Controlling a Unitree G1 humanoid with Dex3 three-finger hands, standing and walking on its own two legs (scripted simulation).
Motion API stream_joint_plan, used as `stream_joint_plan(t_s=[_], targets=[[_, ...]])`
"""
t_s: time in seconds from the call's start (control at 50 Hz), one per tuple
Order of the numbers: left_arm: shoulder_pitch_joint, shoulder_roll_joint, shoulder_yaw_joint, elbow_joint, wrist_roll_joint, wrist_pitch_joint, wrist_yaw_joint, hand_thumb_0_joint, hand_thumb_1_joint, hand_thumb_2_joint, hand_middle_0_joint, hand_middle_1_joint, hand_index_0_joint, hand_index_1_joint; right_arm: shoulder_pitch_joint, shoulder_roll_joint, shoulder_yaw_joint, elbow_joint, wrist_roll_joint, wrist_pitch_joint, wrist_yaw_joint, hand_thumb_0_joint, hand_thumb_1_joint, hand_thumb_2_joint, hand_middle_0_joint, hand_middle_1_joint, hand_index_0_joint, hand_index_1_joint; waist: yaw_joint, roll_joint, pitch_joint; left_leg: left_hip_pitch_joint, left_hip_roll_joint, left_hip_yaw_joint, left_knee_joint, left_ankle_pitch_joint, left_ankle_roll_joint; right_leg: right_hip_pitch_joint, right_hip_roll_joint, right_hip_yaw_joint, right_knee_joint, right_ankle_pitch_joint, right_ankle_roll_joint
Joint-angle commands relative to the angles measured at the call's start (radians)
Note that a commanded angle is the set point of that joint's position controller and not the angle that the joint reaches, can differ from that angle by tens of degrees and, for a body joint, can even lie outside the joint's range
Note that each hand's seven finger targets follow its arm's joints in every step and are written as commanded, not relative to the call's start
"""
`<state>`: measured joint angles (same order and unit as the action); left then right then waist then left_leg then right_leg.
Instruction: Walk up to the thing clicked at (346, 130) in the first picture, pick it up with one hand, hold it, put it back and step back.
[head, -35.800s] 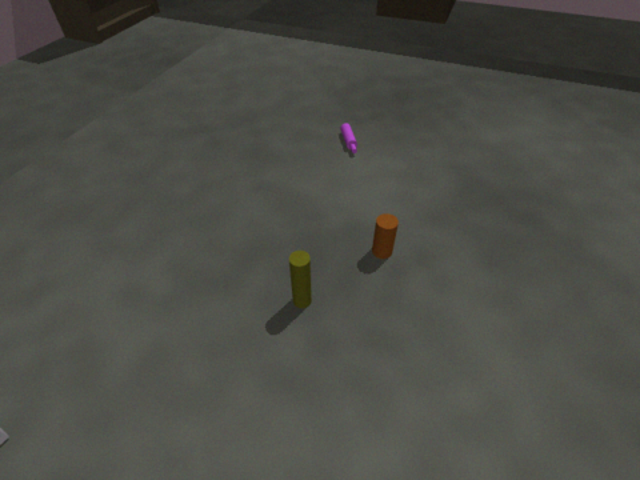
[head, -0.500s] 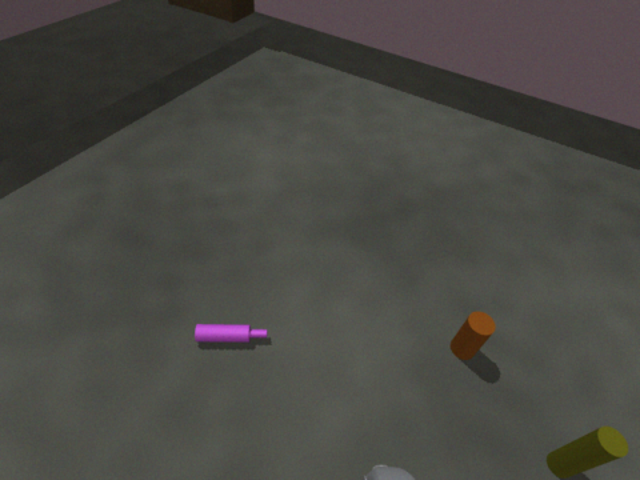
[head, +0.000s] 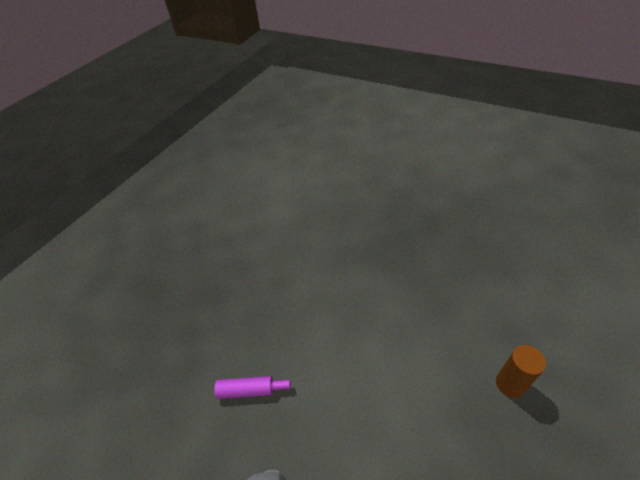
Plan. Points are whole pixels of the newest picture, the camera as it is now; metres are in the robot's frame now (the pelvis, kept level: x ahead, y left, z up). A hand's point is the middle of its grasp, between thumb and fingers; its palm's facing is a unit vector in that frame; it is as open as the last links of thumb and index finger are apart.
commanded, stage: walk up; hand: left
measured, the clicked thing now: (253, 386) +0.54 +0.28 -0.74
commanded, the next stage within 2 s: none
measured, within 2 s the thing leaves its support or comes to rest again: neither
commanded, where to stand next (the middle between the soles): +0.17 +0.02 m, yaw +1 degrees
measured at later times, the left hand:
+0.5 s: hand out of the picture +0.14 +0.32 -0.17, palm faces -0.03 -0.94 -0.35, open 7.3 cm
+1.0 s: hand (153, 451) +0.22 +0.28 -0.15, palm faces -0.02 -0.95 -0.31, open 7.3 cm
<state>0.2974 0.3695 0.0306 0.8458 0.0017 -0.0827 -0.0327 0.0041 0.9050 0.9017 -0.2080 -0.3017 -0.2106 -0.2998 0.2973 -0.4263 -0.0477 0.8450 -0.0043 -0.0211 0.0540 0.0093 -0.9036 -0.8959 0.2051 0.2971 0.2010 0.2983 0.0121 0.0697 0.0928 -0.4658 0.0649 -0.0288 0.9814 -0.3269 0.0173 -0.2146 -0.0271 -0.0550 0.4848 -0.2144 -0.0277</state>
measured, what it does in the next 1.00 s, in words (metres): walks ahead: left foot, then right foot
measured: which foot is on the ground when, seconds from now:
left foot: up 0.00-0.16, down 0.18-1.00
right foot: down 0.00-0.22, up 0.24-0.54, down 0.56-1.00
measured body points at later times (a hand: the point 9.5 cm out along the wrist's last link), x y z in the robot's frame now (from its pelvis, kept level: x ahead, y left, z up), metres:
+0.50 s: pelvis +0.09 +0.05 -0.01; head +0.12 +0.07 +0.44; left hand +0.14 +0.37 -0.14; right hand +0.18 -0.27 -0.11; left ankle +0.14 +0.16 -0.74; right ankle +0.14 -0.11 -0.72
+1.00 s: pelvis +0.11 +0.03 +0.00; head +0.11 +0.04 +0.45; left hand +0.22 +0.33 -0.13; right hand +0.17 -0.27 -0.13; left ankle +0.14 +0.16 -0.74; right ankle +0.13 -0.10 -0.74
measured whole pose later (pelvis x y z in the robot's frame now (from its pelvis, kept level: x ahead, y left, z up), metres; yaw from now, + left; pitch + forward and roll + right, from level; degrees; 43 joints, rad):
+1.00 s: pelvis +0.11 +0.03 +0.00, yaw +0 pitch -3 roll +0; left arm 0.07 0.35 0.00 1.08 0.00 -0.01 -0.02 0.01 0.91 0.90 -0.21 -0.30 -0.21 -0.30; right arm 0.15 -0.36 0.02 1.11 -0.01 -0.03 0.02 0.01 -0.90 -0.90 0.21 0.30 0.20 0.30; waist -0.01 -0.01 0.05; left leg -0.21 0.03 0.05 0.44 -0.18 -0.01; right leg -0.20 -0.03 -0.02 0.44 -0.20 0.02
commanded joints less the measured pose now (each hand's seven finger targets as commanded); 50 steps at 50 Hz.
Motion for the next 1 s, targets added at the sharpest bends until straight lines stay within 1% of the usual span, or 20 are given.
stream_joint_plan(t_s=[0.0, 0.04, 0.1, 0.14, 0.16, 0.18, 0.2, 0.22, 0.24, 0.28, 0.32, 0.44, 0.52, 0.54, 0.58, 0.6, 0.66, 0.68, 0.78, 0.98], targets=[[0.011, 0.308, 0.1, -0.087, 0.015, -0.023, 0.01, 0.0, 0.9, 0.9, -0.2, -0.3, -0.2, -0.3, 0.026, -0.167, -0.065, -0.05, -0.015, -0.021, 0.009, 0.0, -0.9, -0.9, 0.2, 0.3, 0.2, 0.3, 0.014, -0.251, 0.009, -0.021, 0.038, 0.033, -0.171, 0.056, -0.036, -0.064, -0.216, 0.176, -0.268, -0.214, -0.199], [-0.001, 0.311, 0.099, -0.092, 0.018, -0.017, 0.009, 0.0, 0.9, 0.9, -0.2, -0.3, -0.2, -0.3, 0.008, -0.163, -0.067, -0.046, -0.018, -0.032, 0.009, 0.0, -0.9, -0.9, 0.2, 0.3, 0.2, 0.3, 0.014, -0.249, 0.013, 0.053, 0.04, 0.037, -0.267, 0.085, -0.034, -0.11, -0.221, 0.164, -0.233, -0.211, -0.19], [-0.005, 0.299, 0.084, -0.085, 0.011, -0.003, 0.014, 0.0, 0.9, 0.9, -0.2, -0.3, -0.2, -0.3, 0.008, -0.135, -0.06, -0.03, -0.015, -0.048, -0.007, 0.0, -0.9, -0.9, 0.2, 0.3, 0.2, 0.3, 0.0, -0.216, -0.036, 0.162, -0.002, 0.073, -0.378, 0.15, -0.018, -0.093, -0.215, 0.129, -0.092, 0.042, -0.173], [-0.005, 0.252, 0.061, -0.087, 0.002, 0.012, 0.017, 0.0, 0.9, 0.9, -0.2, -0.3, -0.2, -0.3, 0.073, -0.141, -0.06, 0.002, -0.017, -0.062, -0.027, 0.0, -0.9, -0.9, 0.2, 0.3, 0.2, 0.3, -0.036, -0.117, -0.103, 0.32, -0.046, 0.092, -0.477, 0.214, 0.0, -0.114, -0.174, 0.083, 0.098, 0.194, -0.123], [0.009, 0.212, 0.042, -0.088, -0.005, 0.018, 0.02, 0.0, 0.9, 0.9, -0.2, -0.3, -0.2, -0.3, 0.115, -0.181, -0.071, 0.013, -0.022, -0.067, -0.038, 0.0, -0.9, -0.9, 0.2, 0.3, 0.2, 0.3, -0.056, -0.004, -0.137, 0.375, 0.014, 0.01, -0.547, 0.201, 0.027, -0.133, -0.114, 0.036, 0.244, 0.141, -0.081], [0.051, 0.148, 0.026, -0.1, -0.011, 0.021, 0.019, 0.0, 0.9, 0.9, -0.2, -0.3, -0.2, -0.3, 0.137, -0.278, -0.093, 0.003, -0.032, -0.071, -0.044, 0.0, -0.9, -0.9, 0.2, 0.3, 0.2, 0.3, -0.05, 0.216, -0.164, 0.431, 0.227, -0.305, -0.621, 0.204, 0.089, -0.256, -0.007, -0.014, 0.448, -0.1, -0.017], [0.1, 0.186, 0.037, -0.064, -0.01, 0.037, 0.029, 0.0, 0.9, 0.9, -0.2, -0.3, -0.2, -0.3, 0.101, -0.314, -0.095, -0.023, -0.017, -0.07, -0.047, 0.0, -0.9, -0.9, 0.2, 0.3, 0.2, 0.3, -0.029, 0.142, -0.138, 0.421, 0.333, -0.479, -0.678, 0.186, 0.182, -0.325, 0.051, 0.046, 0.498, -0.335, -0.008], [0.085, 0.252, 0.052, -0.035, -0.002, 0.05, 0.041, 0.0, 0.9, 0.9, -0.2, -0.3, -0.2, -0.3, 0.082, -0.328, -0.104, -0.012, -0.002, -0.063, -0.044, 0.0, -0.9, -0.9, 0.2, 0.3, 0.2, 0.3, -0.037, 0.136, -0.109, 0.375, 0.359, -0.51, -0.675, 0.092, 0.247, -0.328, 0.001, 0.091, 0.588, -0.374, -0.02], [0.06, 0.27, 0.052, -0.032, 0.003, 0.05, 0.041, 0.0, 0.9, 0.9, -0.2, -0.3, -0.2, -0.3, 0.063, -0.291, -0.097, -0.018, 0.0, -0.058, -0.048, 0.0, -0.9, -0.9, 0.2, 0.3, 0.2, 0.3, -0.033, 0.088, -0.074, 0.337, 0.316, -0.432, -0.675, 0.114, 0.238, -0.345, -0.012, 0.115, 0.613, -0.345, -0.022], [0.058, 0.258, 0.058, -0.01, -0.004, 0.055, 0.034, 0.0, 0.9, 0.9, -0.2, -0.3, -0.2, -0.3, 0.019, -0.24, -0.073, -0.035, -0.006, -0.061, -0.056, 0.0, -0.9, -0.9, 0.2, 0.3, 0.2, 0.3, -0.02, 0.092, -0.051, 0.301, 0.213, -0.236, -0.66, 0.239, 0.149, -0.3, -0.024, 0.159, 0.535, -0.257, -0.019], [0.078, 0.238, 0.053, 0.01, -0.007, 0.058, 0.028, 0.0, 0.9, 0.9, -0.2, -0.3, -0.2, -0.3, 0.002, -0.237, -0.069, -0.033, -0.001, -0.064, -0.058, 0.0, -0.9, -0.9, 0.2, 0.3, 0.2, 0.3, -0.008, 0.116, -0.078, 0.285, 0.186, -0.155, -0.632, 0.314, 0.154, -0.259, -0.026, 0.118, 0.498, -0.2, -0.009], [0.027, 0.202, 0.047, 0.054, -0.002, 0.061, 0.033, 0.0, 0.9, 0.9, -0.2, -0.3, -0.2, -0.3, -0.079, -0.214, -0.049, -0.049, -0.007, -0.045, -0.063, 0.0, -0.9, -0.9, 0.2, 0.3, 0.2, 0.3, -0.009, 0.118, -0.1, 0.19, 0.188, -0.069, -0.567, 0.372, 0.174, -0.113, -0.027, 0.045, 0.267, -0.125, 0.021], [0.053, 0.19, 0.046, 0.105, 0.006, 0.052, 0.04, 0.0, 0.9, 0.9, -0.2, -0.3, -0.2, -0.3, -0.142, -0.196, -0.033, -0.045, 0.007, -0.02, -0.059, 0.0, -0.9, -0.9, 0.2, 0.3, 0.2, 0.3, 0.028, 0.064, -0.134, 0.12, 0.166, -0.057, -0.447, 0.241, 0.133, 0.053, 0.006, 0.018, 0.053, -0.016, -0.001], [0.047, 0.207, 0.05, 0.109, 0.013, 0.042, 0.044, 0.0, 0.9, 0.9, -0.2, -0.3, -0.2, -0.3, -0.143, -0.154, -0.017, -0.037, 0.014, -0.014, -0.058, 0.0, -0.9, -0.9, 0.2, 0.3, 0.2, 0.3, 0.04, 0.001, -0.137, 0.091, 0.144, -0.042, -0.398, 0.202, 0.087, 0.092, -0.029, 0.08, -0.025, 0.029, -0.018], [-0.088, 0.301, 0.059, 0.071, 0.019, 0.024, 0.046, 0.0, 0.9, 0.9, -0.2, -0.3, -0.2, -0.3, -0.105, -0.088, 0.005, -0.019, 0.02, -0.006, -0.059, 0.0, -0.9, -0.9, 0.2, 0.3, 0.2, 0.3, -0.026, -0.226, -0.08, 0.064, -0.028, 0.043, -0.277, -0.072, -0.004, -0.033, -0.284, 0.453, -0.172, 0.03, -0.133], [-0.173, 0.327, 0.057, 0.062, 0.013, 0.032, 0.042, 0.0, 0.9, 0.9, -0.2, -0.3, -0.2, -0.3, -0.092, -0.136, -0.012, 0.023, 0.018, -0.002, -0.067, 0.0, -0.9, -0.9, 0.2, 0.3, 0.2, 0.3, -0.033, -0.246, -0.071, 0.203, -0.025, 0.035, -0.253, -0.16, 0.002, -0.171, -0.314, 0.438, -0.148, 0.005, -0.195], [-0.195, 0.225, 0.026, 0.072, 0.006, 0.04, 0.037, 0.0, 0.9, 0.9, -0.2, -0.3, -0.2, -0.3, -0.115, -0.172, -0.018, 0.077, 0.022, -0.021, -0.058, 0.0, -0.9, -0.9, 0.2, 0.3, 0.2, 0.3, -0.049, -0.192, -0.097, 0.311, 0.035, -0.013, -0.462, 0.109, 0.025, -0.156, -0.146, 0.194, -0.06, 0.062, -0.044], [-0.196, 0.217, 0.026, 0.088, 0.003, 0.041, 0.035, 0.0, 0.9, 0.9, -0.2, -0.3, -0.2, -0.3, -0.132, -0.167, -0.014, 0.085, 0.019, -0.023, -0.056, 0.0, -0.9, -0.9, 0.2, 0.3, 0.2, 0.3, -0.038, -0.203, -0.113, 0.292, 0.055, -0.041, -0.492, 0.16, 0.033, -0.109, -0.113, 0.166, -0.045, 0.07, -0.022], [-0.222, 0.212, 0.023, 0.127, 0.002, 0.051, 0.029, 0.0, 0.9, 0.9, -0.2, -0.3, -0.2, -0.3, -0.179, -0.159, 0.005, 0.14, 0.006, -0.02, -0.049, 0.0, -0.9, -0.9, 0.2, 0.3, 0.2, 0.3, -0.012, -0.165, -0.058, 0.253, 0.035, -0.028, -0.573, 0.004, 0.015, -0.1, -0.121, 0.203, -0.157, -0.227, -0.023], [-0.247, 0.19, 0.016, 0.201, -0.003, 0.056, 0.022, 0.0, 0.9, 0.9, -0.2, -0.3, -0.2, -0.3, -0.227, -0.159, 0.017, 0.221, -0.003, -0.04, -0.054, 0.0, -0.9, -0.9, 0.2, 0.3, 0.2, 0.3, 0.004, -0.032, -0.112, 0.233, 0.075, -0.066, -0.702, 0.092, 0.009, 0.077, -0.096, 0.135, -0.151, 0.025, -0.009]])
